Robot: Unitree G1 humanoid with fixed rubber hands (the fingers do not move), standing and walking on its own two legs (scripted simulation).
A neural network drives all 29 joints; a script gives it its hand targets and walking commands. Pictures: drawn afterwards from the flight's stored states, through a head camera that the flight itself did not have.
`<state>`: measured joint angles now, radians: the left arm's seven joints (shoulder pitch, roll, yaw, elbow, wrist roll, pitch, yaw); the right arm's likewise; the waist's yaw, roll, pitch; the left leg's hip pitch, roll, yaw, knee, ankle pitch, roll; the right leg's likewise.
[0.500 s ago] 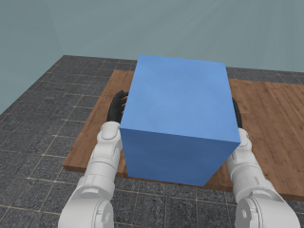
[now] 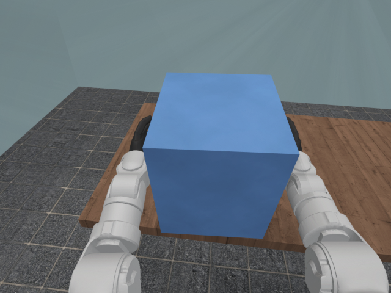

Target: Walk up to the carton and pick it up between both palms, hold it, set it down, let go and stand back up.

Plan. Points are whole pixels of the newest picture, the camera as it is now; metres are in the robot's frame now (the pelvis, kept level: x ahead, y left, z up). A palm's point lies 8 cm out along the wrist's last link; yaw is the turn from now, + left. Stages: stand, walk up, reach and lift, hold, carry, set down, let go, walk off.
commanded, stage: reach and lift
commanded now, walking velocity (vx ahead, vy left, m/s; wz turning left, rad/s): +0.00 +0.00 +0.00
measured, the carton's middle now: (214, 155) +0.40 -0.01 +0.13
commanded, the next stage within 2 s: hold in 1.66 s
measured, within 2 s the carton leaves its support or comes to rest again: neither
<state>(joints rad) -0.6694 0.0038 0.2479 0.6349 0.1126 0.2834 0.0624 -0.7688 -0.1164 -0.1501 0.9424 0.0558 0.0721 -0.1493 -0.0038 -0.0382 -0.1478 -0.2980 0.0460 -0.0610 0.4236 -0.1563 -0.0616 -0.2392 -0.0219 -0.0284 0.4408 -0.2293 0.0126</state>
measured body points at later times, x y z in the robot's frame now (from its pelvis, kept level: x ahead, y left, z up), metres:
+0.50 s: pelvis -0.01 +0.00 +0.00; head -0.07 +0.02 +0.45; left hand +0.38 +0.16 +0.19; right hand +0.39 -0.17 +0.20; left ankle +0.04 +0.16 -0.74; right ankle +0.00 -0.13 -0.74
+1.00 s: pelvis -0.01 +0.00 +0.00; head -0.08 +0.02 +0.44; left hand +0.38 +0.15 +0.23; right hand +0.39 -0.17 +0.25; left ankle +0.04 +0.16 -0.74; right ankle +0.00 -0.13 -0.74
